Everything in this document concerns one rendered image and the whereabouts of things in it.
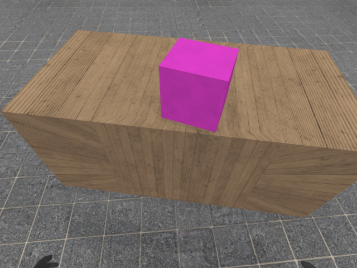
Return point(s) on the pedestal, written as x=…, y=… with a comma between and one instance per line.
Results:
x=286, y=141

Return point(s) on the robot left hand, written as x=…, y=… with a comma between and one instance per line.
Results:
x=43, y=263

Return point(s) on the carton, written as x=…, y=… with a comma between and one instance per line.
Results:
x=194, y=81

